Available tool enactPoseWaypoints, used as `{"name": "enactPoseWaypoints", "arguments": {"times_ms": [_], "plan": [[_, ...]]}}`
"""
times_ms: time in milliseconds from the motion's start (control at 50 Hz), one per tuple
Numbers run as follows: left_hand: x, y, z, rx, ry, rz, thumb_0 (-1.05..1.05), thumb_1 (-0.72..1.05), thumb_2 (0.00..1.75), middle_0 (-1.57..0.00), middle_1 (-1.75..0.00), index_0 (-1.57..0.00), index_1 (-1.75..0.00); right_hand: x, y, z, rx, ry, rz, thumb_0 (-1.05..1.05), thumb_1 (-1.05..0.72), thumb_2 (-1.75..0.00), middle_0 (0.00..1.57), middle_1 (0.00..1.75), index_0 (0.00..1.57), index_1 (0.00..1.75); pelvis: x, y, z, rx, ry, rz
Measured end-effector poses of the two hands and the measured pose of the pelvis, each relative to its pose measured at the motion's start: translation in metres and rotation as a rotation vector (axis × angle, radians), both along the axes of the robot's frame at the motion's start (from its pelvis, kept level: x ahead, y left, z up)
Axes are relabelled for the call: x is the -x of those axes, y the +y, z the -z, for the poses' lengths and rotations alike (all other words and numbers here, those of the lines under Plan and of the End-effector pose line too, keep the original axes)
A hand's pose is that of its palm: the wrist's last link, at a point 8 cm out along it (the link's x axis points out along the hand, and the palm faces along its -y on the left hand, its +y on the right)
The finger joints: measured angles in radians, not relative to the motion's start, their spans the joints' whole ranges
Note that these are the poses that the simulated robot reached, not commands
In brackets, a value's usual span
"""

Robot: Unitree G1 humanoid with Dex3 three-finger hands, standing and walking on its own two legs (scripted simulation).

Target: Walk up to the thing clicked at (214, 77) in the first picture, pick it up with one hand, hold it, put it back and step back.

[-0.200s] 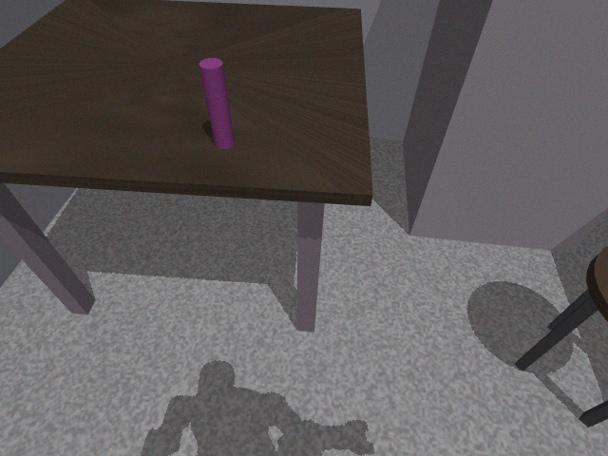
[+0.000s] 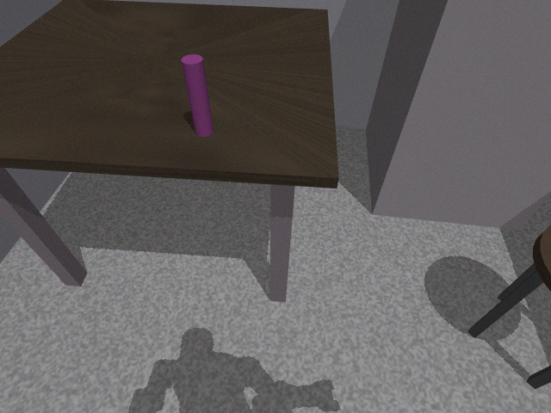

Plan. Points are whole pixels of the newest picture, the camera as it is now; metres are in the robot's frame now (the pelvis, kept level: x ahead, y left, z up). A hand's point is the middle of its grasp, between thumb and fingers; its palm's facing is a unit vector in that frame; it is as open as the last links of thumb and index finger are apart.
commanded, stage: stand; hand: left
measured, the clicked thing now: (198, 98) +0.74 +0.16 +0.06
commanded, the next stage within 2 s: walk up in 0.92 s
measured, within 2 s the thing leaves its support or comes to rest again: neither
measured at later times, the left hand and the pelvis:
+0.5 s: hand out of the picture +0.08 +0.25 -0.16, palm faces -0.03 -0.94 -0.34, open 7.4 cm; pelvis +0.00 +0.00 +0.00, yaw +0 degrees
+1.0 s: hand out of the picture +0.07 +0.25 -0.16, palm faces -0.04 -0.94 -0.33, open 7.4 cm; pelvis +0.01 +0.00 +0.00, yaw -1 degrees
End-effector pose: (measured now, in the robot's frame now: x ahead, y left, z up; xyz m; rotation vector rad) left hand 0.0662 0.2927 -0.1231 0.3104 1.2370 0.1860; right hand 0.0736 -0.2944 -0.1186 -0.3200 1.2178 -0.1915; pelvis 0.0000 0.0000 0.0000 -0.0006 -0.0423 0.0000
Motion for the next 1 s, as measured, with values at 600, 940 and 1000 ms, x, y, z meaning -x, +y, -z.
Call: {"name": "enactPoseWaypoints", "arguments": {"times_ms": [600, 940, 1000], "plan": [[-0.0054, 0.001, -0.0015, -0.004, -0.008, 0.003, 0.01, 0.9, 0.89, -0.21, -0.3, -0.21, -0.3, 0.0, -0.0022, -0.0014, 0.005, 0.004, 0.006, 0.0, -0.91, -0.9, 0.2, 0.3, 0.21, 0.3, -0.0036, -0.0004, -0.0007, 0.001, -0.002, -0.001], [-0.0016, 0.0023, -0.0015, -0.001, -0.002, 0.001, 0.01, 0.9, 0.89, -0.21, -0.3, -0.21, -0.3, 0.0045, -0.0025, -0.0014, 0.003, 0.011, 0.007, 0.0, -0.91, -0.9, 0.2, 0.3, 0.21, 0.3, -0.0034, -0.0002, -0.0007, 0.0, -0.001, 0.0], [-0.0017, 0.006, -0.0026, -0.001, -0.009, 0.011, 0.01, 0.9, 0.89, -0.21, -0.3, -0.21, -0.3, 0.0047, -0.0075, -0.0022, -0.001, -0.021, 0.014, 0.0, -0.91, -0.9, 0.2, 0.3, 0.21, 0.3, -0.0091, -0.001, 0.0017, -0.006, 0.0, 0.015]]}}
